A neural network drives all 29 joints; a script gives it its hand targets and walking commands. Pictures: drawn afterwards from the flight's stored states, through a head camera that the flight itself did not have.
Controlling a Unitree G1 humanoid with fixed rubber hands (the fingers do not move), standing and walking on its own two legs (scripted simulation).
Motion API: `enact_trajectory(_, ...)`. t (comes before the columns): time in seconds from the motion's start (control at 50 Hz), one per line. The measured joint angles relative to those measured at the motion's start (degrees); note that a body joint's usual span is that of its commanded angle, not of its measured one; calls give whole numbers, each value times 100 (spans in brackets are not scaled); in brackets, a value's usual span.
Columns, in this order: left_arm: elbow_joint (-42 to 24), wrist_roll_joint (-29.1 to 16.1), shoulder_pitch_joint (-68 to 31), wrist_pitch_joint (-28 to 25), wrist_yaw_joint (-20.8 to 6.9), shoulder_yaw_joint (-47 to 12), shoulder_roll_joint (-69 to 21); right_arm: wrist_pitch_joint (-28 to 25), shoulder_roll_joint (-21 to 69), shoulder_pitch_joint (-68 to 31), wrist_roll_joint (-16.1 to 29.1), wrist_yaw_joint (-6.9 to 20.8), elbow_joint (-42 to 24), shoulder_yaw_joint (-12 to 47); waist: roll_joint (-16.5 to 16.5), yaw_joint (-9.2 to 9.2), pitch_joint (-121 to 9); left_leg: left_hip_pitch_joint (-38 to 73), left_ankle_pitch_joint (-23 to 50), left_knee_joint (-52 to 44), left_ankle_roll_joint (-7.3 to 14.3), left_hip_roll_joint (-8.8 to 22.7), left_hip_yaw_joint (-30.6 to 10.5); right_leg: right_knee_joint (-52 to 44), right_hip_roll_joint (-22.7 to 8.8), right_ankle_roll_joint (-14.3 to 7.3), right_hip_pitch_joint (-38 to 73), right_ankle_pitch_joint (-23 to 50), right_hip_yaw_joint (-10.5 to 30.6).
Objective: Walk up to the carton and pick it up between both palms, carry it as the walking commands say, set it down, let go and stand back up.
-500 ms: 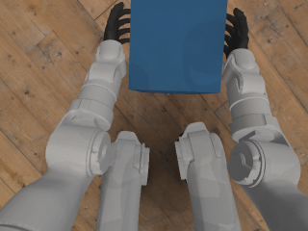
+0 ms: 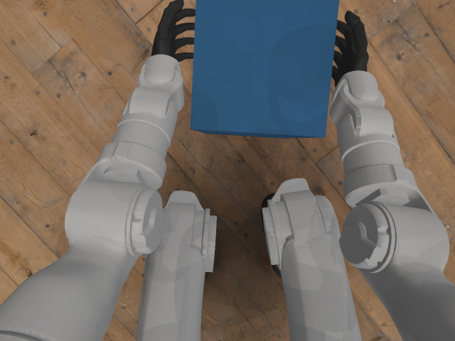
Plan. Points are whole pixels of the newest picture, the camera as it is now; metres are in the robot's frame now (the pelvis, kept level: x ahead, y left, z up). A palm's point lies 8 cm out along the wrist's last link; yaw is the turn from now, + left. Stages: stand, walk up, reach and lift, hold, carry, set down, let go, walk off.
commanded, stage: set down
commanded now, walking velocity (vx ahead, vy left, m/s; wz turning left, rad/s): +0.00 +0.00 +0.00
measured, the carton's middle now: (255, 60) +0.52 -0.07 -0.24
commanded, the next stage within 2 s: let go in 1.82 s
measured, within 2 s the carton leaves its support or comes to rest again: neither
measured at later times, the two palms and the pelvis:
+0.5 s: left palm (140, 58) +0.52 +0.12 -0.17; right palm (373, 80) +0.47 -0.24 -0.17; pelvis -0.01 +0.00 +0.00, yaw -1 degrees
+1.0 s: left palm (106, 5) +0.53 +0.11 -0.03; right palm (450, 48) +0.47 -0.24 -0.03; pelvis -0.02 +0.00 +0.09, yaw -1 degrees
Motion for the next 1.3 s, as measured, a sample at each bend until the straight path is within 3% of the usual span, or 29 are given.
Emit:
enact_trajectory(0.18,67,-171,21,-321,-72,-340,181,-401,-289,-126,377,-54,549,490,-85,5,141,50,36,5,-16,59,-12,-10,-8,-38,29,73,-43)
enact_trajectory(0.3,152,-671,114,-394,0,-700,763,-606,-590,-97,944,-213,807,850,-162,-25,67,-19,122,-124,-8,152,-37,-168,-41,-103,-53,200,-104)
enact_trajectory(0.44,160,-1384,78,-420,-105,-1229,1107,-699,-1000,-66,1587,-138,936,1304,-119,9,-11,-166,197,-200,82,289,64,-233,-198,-178,-208,279,-132)
enact_trajectory(0.54,-113,-1542,122,-416,-117,-1295,977,-691,-993,78,1776,-112,618,1512,-132,10,-7,-200,200,-190,126,351,85,-231,-241,-220,-245,292,-164)
enact_trajectory(0.64,-847,-1345,88,-271,17,-1140,901,-549,-929,19,1838,-193,-141,1571,-177,38,655,273,193,-222,107,374,32,-305,-240,-234,241,308,-217)
enact_trajectory(0.72,-1502,-1205,-23,21,170,-1036,1021,-259,-1023,-160,1843,-330,-813,1579,-113,92,1779,1166,317,-427,141,371,-13,-501,-254,-229,1158,302,-253)
enact_trajectory(0.88,-2196,-1524,231,721,256,-1112,1116,481,-991,133,1673,-517,-1725,1389,81,52,1760,1881,313,-1058,172,355,-18,-1125,-260,-217,1892,361,-181)
enact_trajectory(1.0,-1105,-1178,89,735,53,-680,1003,577,-900,209,1517,-325,-935,1327,-46,-24,343,1676,438,-1620,148,442,12,-1643,-177,-244,1614,530,-94)
enact_trajectory(1.12,-392,-583,627,282,-263,-151,664,213,-597,746,1140,-160,-381,1139,-137,47,-1318,1526,446,-2209,114,501,24,-2166,-126,-310,1397,553,-26)
enact_trajectory(1.2,-400,-312,945,126,-402,-31,665,84,-425,888,873,-122,-274,1005,-107,112,-1699,1679,558,-2678,116,480,-10,-2614,-155,-311,1568,625,-12)
enact_trajectory(1.3,-751,-442,1350,150,-413,-300,711,26,-228,1166,658,-123,-396,781,-51,71,-1820,1989,738,-3308,130,416,-98,-3236,-238,-313,1934,730,-38)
